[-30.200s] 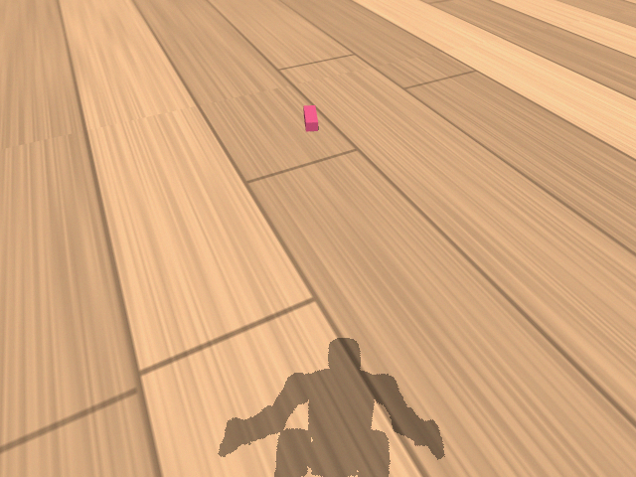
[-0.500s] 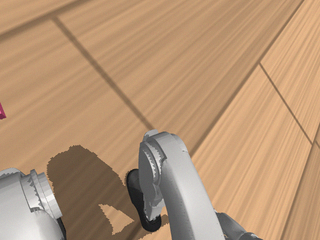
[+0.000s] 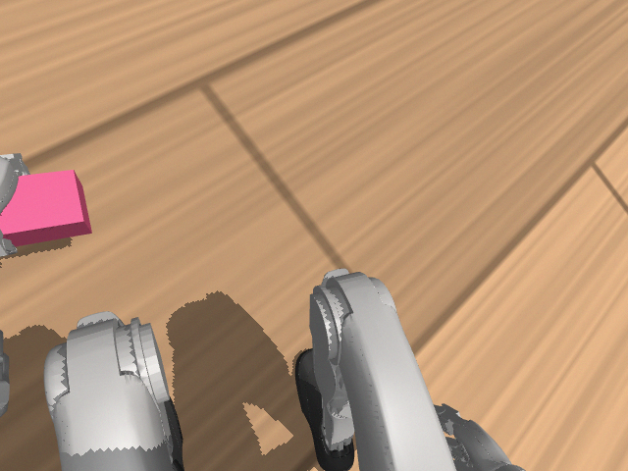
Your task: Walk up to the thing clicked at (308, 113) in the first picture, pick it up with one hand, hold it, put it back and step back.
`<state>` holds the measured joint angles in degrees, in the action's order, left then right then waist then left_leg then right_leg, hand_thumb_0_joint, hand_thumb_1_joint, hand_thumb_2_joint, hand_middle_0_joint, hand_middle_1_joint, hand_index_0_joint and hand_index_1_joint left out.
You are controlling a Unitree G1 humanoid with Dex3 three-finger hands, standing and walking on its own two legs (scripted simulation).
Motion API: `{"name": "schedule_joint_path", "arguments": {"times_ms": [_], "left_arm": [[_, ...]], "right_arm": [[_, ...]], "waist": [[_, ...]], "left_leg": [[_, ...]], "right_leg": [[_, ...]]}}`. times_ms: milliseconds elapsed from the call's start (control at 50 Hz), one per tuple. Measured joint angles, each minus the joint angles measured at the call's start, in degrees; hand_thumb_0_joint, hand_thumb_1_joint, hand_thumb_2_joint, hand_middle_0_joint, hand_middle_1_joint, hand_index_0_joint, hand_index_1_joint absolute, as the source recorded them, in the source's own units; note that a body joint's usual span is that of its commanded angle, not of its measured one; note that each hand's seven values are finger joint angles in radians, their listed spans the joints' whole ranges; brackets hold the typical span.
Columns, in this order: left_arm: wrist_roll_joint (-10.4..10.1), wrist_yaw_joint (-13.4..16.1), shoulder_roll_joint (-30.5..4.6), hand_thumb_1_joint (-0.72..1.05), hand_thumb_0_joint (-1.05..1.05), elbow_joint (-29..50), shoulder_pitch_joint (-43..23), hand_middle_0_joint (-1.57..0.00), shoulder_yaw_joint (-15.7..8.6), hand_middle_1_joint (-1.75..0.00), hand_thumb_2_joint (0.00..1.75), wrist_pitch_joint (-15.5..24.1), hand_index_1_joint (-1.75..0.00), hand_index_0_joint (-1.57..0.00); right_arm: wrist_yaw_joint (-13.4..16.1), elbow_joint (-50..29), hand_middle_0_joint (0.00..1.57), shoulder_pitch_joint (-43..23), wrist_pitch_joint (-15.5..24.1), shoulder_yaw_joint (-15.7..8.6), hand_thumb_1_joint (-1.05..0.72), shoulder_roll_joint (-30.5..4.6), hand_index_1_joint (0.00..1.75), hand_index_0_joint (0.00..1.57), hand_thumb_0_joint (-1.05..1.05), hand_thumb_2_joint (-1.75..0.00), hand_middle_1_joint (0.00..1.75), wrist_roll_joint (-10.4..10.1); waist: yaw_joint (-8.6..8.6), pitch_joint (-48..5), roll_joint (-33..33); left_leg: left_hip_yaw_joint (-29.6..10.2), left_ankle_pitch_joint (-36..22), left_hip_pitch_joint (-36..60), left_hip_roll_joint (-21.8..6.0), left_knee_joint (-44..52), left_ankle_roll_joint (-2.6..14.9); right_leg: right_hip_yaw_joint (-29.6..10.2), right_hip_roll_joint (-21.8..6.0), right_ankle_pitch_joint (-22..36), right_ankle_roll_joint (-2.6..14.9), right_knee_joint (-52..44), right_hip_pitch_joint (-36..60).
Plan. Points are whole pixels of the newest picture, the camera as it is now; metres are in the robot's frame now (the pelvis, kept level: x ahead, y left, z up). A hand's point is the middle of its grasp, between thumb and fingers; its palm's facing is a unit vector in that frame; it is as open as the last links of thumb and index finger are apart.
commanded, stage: settle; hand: left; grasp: from above
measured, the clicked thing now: out of the picture +0.45 +0.33 -0.20
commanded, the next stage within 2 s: lift in 0.10 s
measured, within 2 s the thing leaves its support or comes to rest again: neither
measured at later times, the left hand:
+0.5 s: hand out of the picture +0.43 +0.33 -0.11, palm faces -0.48 -0.11 -0.87, open 10.4 cm
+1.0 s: hand out of the picture +0.35 +0.33 +0.06, palm faces -0.44 -0.13 -0.89, open 10.3 cm
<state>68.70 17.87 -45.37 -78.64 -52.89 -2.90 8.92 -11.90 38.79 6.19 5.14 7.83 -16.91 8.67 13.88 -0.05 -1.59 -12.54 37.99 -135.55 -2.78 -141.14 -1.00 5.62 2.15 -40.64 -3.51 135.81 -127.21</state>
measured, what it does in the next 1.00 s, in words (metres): rises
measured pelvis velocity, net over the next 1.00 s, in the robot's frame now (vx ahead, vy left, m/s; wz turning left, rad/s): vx -0.01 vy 0.00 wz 0.12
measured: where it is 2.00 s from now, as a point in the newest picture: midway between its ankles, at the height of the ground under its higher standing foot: (252, 455)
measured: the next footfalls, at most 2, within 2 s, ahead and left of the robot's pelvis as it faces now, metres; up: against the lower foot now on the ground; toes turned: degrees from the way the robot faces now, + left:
none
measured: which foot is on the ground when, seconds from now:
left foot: down 0.00-1.00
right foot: down 0.00-1.00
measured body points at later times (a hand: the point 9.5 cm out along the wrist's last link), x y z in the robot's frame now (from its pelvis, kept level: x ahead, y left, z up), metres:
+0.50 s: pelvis -0.01 +0.00 +0.03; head +0.22 +0.08 +0.42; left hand +0.45 +0.33 -0.06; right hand +0.07 -0.27 -0.07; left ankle +0.07 +0.14 -0.28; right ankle +0.10 -0.13 -0.28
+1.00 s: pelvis -0.01 +0.00 +0.15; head +0.16 +0.07 +0.57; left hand +0.37 +0.33 +0.11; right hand +0.14 -0.25 +0.04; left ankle +0.07 +0.14 -0.28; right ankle +0.10 -0.13 -0.28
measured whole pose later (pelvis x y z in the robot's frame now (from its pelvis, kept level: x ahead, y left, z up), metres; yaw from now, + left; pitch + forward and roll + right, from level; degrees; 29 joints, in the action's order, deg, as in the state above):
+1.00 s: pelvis -0.01 +0.00 +0.15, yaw +7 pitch +30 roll -7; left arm 58.3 1.6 -35.3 -41.9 -30.0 2.4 4.8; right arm -1.8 37.7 7.9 -3.1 -1.0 -14.5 0.2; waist 5.4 -8.9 1.8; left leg -5.5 34.5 -108.6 -3.1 -112.0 0.1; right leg 2.5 -0.6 -37.4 -2.7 109.3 -102.5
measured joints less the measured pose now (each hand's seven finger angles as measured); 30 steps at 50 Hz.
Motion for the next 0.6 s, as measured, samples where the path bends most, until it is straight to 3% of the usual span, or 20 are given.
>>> {"name": "schedule_joint_path", "arguments": {"times_ms": [280,440,600], "left_arm": [[0.67,-2.69,-0.12,-0.09,0.0,3.66,0.03,-0.58,-1.37,-0.75,0.7,1.79,-0.69,-0.62],[-2.03,-7.2,2.16,-0.09,0.0,9.21,2.73,-0.58,-0.96,-0.75,0.69,-0.12,-0.69,-0.62],[-3.85,-10.87,4.77,-0.08,0.0,16.61,7.71,-0.58,0.51,-0.75,0.68,-0.05,-0.69,-0.61]], "right_arm": [[3.37,-0.03,0.2,2.55,-3.53,-1.67,-0.91,-0.24,0.3,0.2,0.0,-0.89,0.3,-0.92],[4.26,0.46,0.21,3.81,-5.28,-3.68,-0.91,0.75,0.3,0.2,0.0,-0.9,0.3,-2.59],[5.42,0.55,0.21,4.24,-6.84,-6.17,-0.91,1.54,0.3,0.2,0.0,-0.9,0.3,-4.52]], "waist": [[-0.16,-0.38,0.65],[-1.36,-1.97,1.56],[-3.84,-5.15,2.38]], "left_leg": [[1.09,-1.34,1.19,0.02,2.8,-0.2],[2.37,-1.61,3.24,0.04,5.94,0.1],[3.88,-1.91,6.93,-0.06,10.41,0.67]], "right_leg": [[-0.61,-0.43,1.08,0.54,-1.88,0.52],[-1.32,-0.98,1.01,0.54,-4.45,2.36],[-2.11,-1.51,1.18,0.49,-8.5,5.81]]}}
